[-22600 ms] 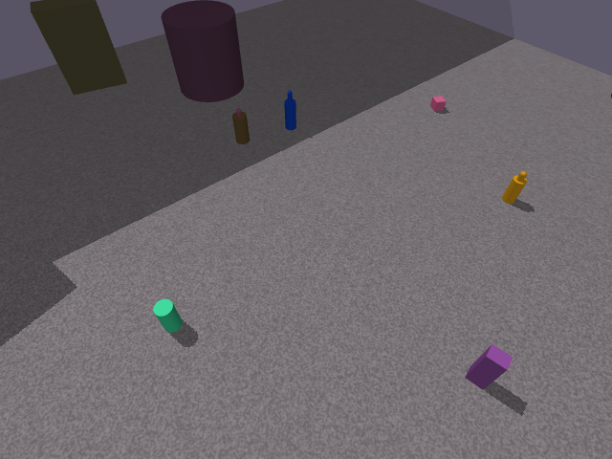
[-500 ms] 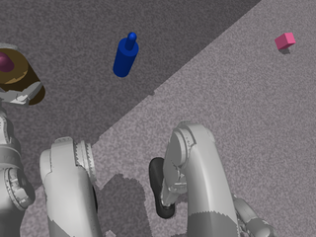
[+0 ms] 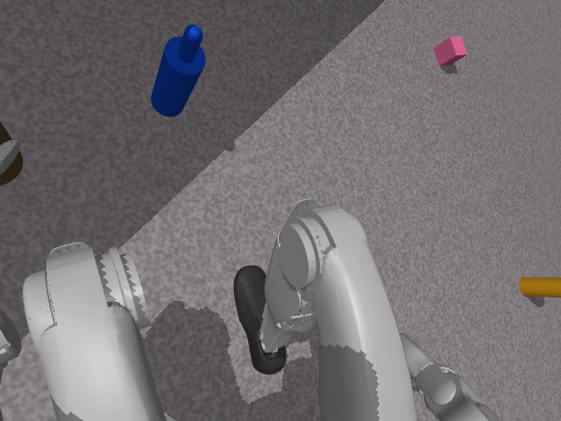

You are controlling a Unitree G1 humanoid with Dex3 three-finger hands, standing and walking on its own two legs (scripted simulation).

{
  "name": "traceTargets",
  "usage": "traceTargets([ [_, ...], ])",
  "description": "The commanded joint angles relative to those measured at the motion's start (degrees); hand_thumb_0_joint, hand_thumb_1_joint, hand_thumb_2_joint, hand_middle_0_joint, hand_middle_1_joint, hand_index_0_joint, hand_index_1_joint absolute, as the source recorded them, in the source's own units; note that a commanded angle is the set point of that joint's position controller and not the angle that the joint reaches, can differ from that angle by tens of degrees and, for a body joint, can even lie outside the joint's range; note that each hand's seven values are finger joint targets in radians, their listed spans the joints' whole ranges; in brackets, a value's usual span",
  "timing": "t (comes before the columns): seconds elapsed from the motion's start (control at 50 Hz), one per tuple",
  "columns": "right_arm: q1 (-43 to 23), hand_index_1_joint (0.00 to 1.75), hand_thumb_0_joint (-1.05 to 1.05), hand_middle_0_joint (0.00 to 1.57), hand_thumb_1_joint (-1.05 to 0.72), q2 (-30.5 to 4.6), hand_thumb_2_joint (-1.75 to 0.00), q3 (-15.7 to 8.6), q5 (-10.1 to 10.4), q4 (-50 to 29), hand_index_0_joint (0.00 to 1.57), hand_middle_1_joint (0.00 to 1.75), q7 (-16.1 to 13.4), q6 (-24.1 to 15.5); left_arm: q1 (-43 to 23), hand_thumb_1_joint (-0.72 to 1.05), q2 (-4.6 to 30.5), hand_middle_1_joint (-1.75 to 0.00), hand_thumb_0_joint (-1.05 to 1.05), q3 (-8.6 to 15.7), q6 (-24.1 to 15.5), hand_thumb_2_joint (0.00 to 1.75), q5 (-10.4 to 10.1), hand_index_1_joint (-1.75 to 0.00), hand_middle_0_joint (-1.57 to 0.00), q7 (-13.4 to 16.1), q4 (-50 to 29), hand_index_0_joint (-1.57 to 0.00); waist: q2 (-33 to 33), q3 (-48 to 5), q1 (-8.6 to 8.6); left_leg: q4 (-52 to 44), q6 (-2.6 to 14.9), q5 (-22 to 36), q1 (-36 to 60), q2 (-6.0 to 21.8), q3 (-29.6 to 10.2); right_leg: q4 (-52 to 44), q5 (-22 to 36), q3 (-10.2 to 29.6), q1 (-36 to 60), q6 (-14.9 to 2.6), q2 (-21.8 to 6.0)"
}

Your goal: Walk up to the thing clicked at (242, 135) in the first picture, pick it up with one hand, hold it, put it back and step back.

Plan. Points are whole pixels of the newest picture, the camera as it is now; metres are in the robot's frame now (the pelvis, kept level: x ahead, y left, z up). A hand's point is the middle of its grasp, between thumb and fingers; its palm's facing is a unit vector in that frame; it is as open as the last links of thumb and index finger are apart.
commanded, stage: lower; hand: left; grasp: from the side
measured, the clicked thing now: out of the picture +0.46 +0.28 -0.15
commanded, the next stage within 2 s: loosen in 0.76 s
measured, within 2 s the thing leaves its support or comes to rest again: rests again in 0.76 s
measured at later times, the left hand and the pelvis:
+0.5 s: hand out of the picture +0.47 +0.28 -0.17, palm faces +0.31 -0.95 -0.03, open 10.0 cm; pelvis +0.00 +0.01 +0.00, yaw -3 degrees
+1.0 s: hand out of the picture +0.47 +0.27 -0.19, palm faces +0.31 -0.95 -0.02, open 9.9 cm; pelvis -0.01 +0.01 +0.00, yaw -4 degrees
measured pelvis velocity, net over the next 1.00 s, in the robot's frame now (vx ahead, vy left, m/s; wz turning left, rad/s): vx -0.01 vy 0.01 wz -0.07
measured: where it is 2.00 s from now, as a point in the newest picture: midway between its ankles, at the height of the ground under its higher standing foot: (199, 369)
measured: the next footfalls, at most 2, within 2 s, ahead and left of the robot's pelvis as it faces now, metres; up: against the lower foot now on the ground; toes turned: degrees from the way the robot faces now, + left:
none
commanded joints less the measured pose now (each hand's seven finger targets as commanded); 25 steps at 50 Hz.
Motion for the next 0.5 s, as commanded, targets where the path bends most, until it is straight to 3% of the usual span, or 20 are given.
traceTargets([
  [0.0,5.21,0.3,0.0,0.2,-0.92,-19.61,-0.91,-4.3,-1.18,-0.9,0.2,0.3,-1.26,0.79,-18.61,0.19,12.85,-1.38,0.0,0.48,-6.87,1.22,-0.55,-1.37,-1.25,0.61,-10.77,-1.26,31.21,-37.7,-4.79,-18.83,-1.99,10.48,27.71,2.04,2.37,-8.16,9.84,-4.87,18.76,-3.45,2.87],
  [0.16,3.23,0.3,0.0,0.2,-0.92,-20.1,-0.91,-2.02,-2.34,-1.81,0.2,0.3,-1.25,1.32,-17.89,0.19,14.32,-1.38,0.0,0.34,-8.21,1.23,-0.96,-1.38,-1.25,2.64,-8.13,-1.26,28.49,-35.61,-6.02,-16.9,-1.34,9.78,25.16,2.09,2.06,-9.09,10.36,-5.52,21.74,-2.84,3.6],
  [0.2,2.92,0.3,0.0,0.2,-0.92,-20.28,-0.91,-1.49,-2.67,-1.88,0.2,0.3,-1.18,1.36,-18.37,0.2,13.92,-1.38,0.0,-0.25,-8.87,1.24,-0.87,-1.38,-1.24,3.0,-8.29,-1.25,29.55,-34.76,-6.79,-17.5,-1.63,9.77,26.09,2.31,1.33,-8.75,10.49,-6.12,21.64,-2.75,3.55],
  [0.24,2.42,0.3,0.0,0.2,-0.92,-20.54,-0.91,-1.05,-2.85,-1.89,0.2,0.3,-1.23,1.54,-17.99,0.2,15.41,-1.38,0.0,-0.45,-9.06,1.23,-0.43,-1.37,-1.24,3.27,-7.99,-1.25,29.96,-35.14,-6.47,-17.38,-1.85,10.55,26.87,2.54,0.81,-8.48,10.9,-6.43,21.45,-2.83,3.8],
  [0.28,1.71,0.3,0.0,0.2,-0.91,-20.66,-0.91,-0.57,-3.03,-2.2,0.2,0.3,-1.3,1.71,-17.91,0.23,14.41,-1.38,0.0,-1.79,-9.35,1.24,-0.1,-1.37,-1.23,3.24,-6.42,-1.24,29.85,-33.28,-7.47,-17.74,-1.91,10.04,26.55,2.68,0.11,-8.25,10.78,-6.91,21.05,-2.74,3.73],
  [0.34,1.11,0.3,0.0,0.2,-0.91,-21.18,-0.91,0.01,-3.46,-2.39,0.2,0.3,-1.34,2.01,-17.64,0.22,16.62,-1.36,0.0,-0.82,-9.82,1.23,0.15,-1.36,-1.21,3.81,-6.21,-1.22,31.13,-33.23,-7.15,-17.89,-2.26,10.76,28.37,2.95,-0.46,-8.21,11.06,-7.33,20.74,-2.72,3.89],
  [0.4,0.15,0.3,0.0,0.2,-0.91,-21.12,-0.91,0.77,-3.74,-2.78,0.2,0.3,-1.42,2.19,-18.59,0.24,17.05,-1.38,0.0,-1.25,-10.21,1.25,0.02,-1.38,-1.23,4.38,-5.65,-1.24,29.77,-31.27,-7.86,-17.58,-1.8,8.58,25.62,2.84,-0.28,-8.87,9.95,-7.45,21.49,-2.62,4.18],
  [0.48,-0.93,0.3,0.0,0.2,-0.91,-21.45,-0.9,1.43,-4.19,-3.2,0.2,0.3,-1.48,2.31,-18.17,0.23,17.62,-1.37,0.0,-1.25,-10.93,1.24,0.08,-1.37,-1.22,4.93,-5.05,-1.24,30.91,-31.43,-8.15,-17.57,-2.16,10.08,27.89,3.21,-1.14,-8.46,11.09,-7.9,21.31,-2.45,4.25],
])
